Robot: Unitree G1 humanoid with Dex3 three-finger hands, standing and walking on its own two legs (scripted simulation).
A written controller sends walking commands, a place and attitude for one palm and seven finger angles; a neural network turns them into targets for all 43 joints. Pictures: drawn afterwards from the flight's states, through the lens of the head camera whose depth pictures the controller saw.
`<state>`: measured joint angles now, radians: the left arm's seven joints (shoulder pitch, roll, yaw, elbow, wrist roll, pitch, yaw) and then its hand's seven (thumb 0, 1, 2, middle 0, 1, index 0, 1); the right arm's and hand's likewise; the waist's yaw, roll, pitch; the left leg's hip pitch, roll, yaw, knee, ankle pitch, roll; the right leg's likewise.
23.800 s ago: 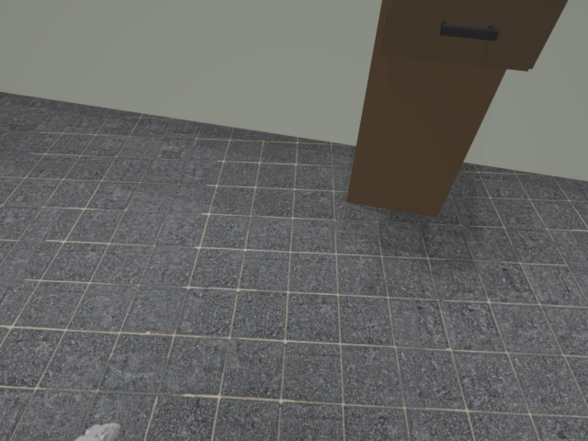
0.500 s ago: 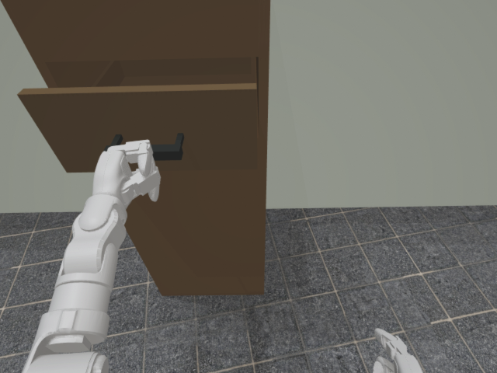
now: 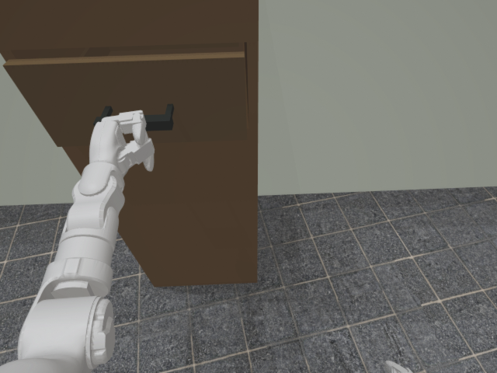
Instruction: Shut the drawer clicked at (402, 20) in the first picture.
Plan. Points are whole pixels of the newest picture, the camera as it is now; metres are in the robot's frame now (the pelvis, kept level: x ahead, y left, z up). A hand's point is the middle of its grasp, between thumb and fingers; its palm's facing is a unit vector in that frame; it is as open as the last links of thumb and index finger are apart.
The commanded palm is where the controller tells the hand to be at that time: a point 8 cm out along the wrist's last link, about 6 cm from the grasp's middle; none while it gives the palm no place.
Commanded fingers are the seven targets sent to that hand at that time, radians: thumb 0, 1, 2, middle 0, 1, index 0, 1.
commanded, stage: push the drawer shut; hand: left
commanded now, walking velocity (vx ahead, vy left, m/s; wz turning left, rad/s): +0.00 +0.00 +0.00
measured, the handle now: (136, 116) +0.50 +0.21 +0.15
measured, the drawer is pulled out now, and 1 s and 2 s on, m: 0.04 0.00 0.00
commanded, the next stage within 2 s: pull the fist back off the drawer in 0.84 s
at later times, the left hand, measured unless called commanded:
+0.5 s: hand (151, 128) +0.48 +0.18 +0.15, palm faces +0.08 -1.00 -0.01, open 3.0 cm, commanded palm +0.46 +0.23 +0.16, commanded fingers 0.00 0.90 0.90 -1.40 -1.60 -1.40 -1.60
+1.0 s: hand (145, 126) +0.48 +0.19 +0.15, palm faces +0.07 -1.00 -0.02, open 2.9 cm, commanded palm +0.50 +0.23 +0.16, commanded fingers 0.00 0.90 0.90 -1.40 -1.60 -1.40 -1.60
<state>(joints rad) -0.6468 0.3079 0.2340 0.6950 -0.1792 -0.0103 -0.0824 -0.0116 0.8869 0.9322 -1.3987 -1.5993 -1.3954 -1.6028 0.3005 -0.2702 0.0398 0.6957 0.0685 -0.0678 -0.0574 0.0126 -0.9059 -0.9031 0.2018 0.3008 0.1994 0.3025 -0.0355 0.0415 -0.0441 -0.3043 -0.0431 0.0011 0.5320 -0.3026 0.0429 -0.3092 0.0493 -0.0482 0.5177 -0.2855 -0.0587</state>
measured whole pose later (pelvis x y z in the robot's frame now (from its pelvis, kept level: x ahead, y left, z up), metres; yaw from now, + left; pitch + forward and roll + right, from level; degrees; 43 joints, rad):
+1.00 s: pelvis -0.03 +0.01 -0.01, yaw +0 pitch +11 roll -1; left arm -1.06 0.48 0.28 1.27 -0.13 -0.22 -0.13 -0.02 0.67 0.98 -1.40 -1.60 -1.40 -1.60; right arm 0.42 -0.30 0.05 0.77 0.04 -0.13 -0.04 0.01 -0.91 -0.90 0.20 0.30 0.20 0.30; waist -0.13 0.03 -0.06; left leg -0.53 -0.04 -0.01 0.63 -0.29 0.06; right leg -0.51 0.04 -0.07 0.58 -0.26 -0.04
